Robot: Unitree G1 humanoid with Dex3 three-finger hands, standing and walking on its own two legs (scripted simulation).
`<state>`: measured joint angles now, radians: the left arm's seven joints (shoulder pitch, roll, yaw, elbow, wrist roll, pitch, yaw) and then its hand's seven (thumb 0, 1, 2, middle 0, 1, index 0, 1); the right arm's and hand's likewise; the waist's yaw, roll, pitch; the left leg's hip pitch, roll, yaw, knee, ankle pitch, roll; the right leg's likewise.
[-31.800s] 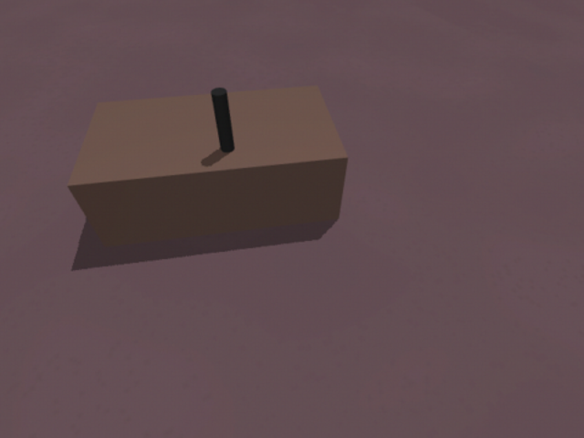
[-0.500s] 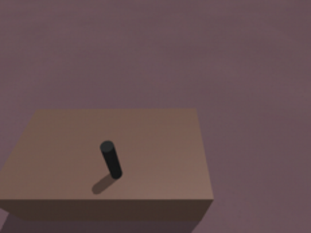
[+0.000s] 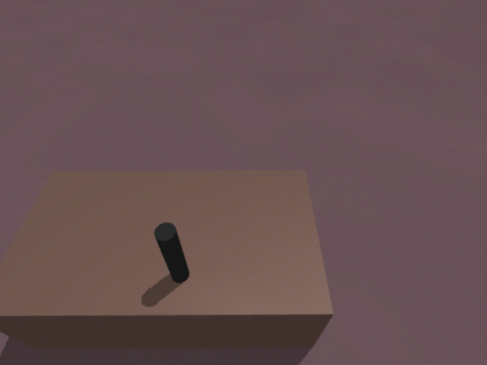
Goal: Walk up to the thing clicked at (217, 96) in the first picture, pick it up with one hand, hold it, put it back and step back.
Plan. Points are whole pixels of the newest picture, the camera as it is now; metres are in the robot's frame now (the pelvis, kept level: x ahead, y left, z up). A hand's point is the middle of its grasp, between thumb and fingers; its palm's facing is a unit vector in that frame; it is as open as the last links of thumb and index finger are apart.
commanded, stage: stand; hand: left
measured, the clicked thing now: (173, 255) +0.47 +0.22 -0.30
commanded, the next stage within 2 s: step back in 0.50 s
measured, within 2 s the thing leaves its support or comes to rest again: neither
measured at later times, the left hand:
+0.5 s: hand out of the picture +0.07 +0.26 -0.15, palm faces -0.03 -0.94 -0.35, open 7.4 cm
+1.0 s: hand out of the picture +0.06 +0.30 -0.18, palm faces -0.06 -0.93 -0.36, open 7.4 cm
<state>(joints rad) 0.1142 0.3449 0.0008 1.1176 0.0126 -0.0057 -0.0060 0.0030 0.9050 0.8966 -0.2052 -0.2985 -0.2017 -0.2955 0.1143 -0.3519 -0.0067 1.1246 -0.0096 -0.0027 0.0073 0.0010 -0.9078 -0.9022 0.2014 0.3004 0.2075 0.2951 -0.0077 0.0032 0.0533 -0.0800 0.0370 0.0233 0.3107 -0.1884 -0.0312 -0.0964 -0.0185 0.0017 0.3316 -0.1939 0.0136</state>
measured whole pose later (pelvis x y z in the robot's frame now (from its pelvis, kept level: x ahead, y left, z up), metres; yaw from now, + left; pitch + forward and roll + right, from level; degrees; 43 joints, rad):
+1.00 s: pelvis -0.09 +0.04 -0.02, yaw -1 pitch -1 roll -1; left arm 0.04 0.42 0.06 0.89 0.02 0.07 0.03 0.00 0.91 0.90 -0.20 -0.30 -0.20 -0.29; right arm 0.17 -0.35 -0.05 0.97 -0.03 0.03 0.01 0.00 -0.91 -0.90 0.20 0.30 0.21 0.30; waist -0.03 -0.06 0.19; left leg -0.28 -0.02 0.01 0.62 -0.32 0.04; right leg -0.49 0.12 0.16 1.08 -0.53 -0.03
